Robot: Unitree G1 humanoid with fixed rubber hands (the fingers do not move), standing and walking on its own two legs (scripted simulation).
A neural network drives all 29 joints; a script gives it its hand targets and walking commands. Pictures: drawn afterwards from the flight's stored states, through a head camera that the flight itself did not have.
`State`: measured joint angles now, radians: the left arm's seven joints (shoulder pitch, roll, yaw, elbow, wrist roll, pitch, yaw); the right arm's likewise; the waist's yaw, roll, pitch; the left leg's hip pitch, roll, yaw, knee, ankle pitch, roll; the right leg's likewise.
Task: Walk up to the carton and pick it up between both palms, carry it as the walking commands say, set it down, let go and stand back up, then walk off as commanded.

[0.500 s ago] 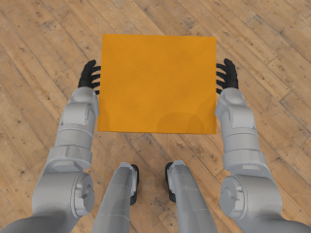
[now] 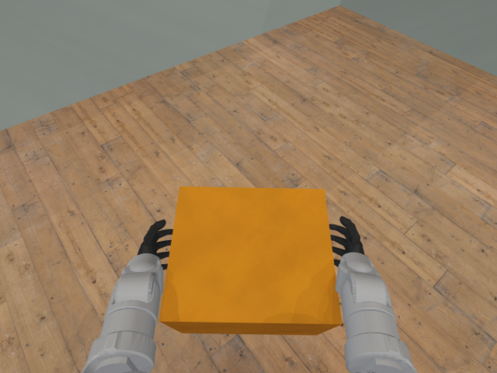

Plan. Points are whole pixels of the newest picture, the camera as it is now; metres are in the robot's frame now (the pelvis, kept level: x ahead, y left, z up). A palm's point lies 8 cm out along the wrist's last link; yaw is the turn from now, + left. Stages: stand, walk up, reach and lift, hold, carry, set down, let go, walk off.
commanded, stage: reach and lift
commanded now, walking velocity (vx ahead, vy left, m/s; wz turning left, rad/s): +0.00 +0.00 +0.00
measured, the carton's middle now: (250, 263) +0.35 -0.02 -0.09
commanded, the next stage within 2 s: hold in 1.84 s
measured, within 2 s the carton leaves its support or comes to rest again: neither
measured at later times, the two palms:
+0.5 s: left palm (139, 251) +0.31 +0.15 +0.05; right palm (378, 252) +0.29 -0.20 +0.06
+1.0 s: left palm (136, 248) +0.31 +0.15 +0.07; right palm (378, 245) +0.29 -0.20 +0.08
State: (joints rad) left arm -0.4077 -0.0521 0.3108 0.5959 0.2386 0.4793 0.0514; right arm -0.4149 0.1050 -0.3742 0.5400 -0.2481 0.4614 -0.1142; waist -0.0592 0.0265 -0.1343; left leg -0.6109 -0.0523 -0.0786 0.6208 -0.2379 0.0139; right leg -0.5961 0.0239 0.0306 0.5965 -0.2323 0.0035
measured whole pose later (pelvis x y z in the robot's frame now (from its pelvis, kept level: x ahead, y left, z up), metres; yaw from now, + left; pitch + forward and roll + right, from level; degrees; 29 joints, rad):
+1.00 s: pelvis +0.00 +0.00 +0.02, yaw -2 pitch -5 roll +0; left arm -0.40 -0.10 0.34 0.55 0.30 0.68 0.05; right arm -0.42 0.09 -0.36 0.53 -0.30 0.66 -0.08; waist -0.03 0.02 -0.08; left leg -0.10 -0.04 -0.05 0.34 -0.16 0.02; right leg -0.10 0.03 0.07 0.34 -0.15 0.00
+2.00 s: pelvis +0.01 -0.01 +0.02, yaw -1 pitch -6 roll +0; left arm -0.26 -0.12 0.30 0.40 0.27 0.71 0.06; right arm -0.30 0.11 -0.30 0.42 -0.29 0.67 -0.07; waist -0.01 0.02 -0.08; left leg -0.07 -0.03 -0.07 0.33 -0.16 0.01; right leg -0.07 0.03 0.05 0.33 -0.15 -0.01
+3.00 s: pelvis -0.07 -0.01 -0.01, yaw -16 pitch +4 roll +1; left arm -0.50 -0.06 0.28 -0.05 0.09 1.16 0.19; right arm -0.58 0.06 -0.28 0.02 -0.09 1.10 -0.21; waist -0.05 -0.04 -0.03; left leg -0.41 0.02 0.09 0.70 -0.34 0.01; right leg -0.61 0.07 0.03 0.72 -0.27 -0.01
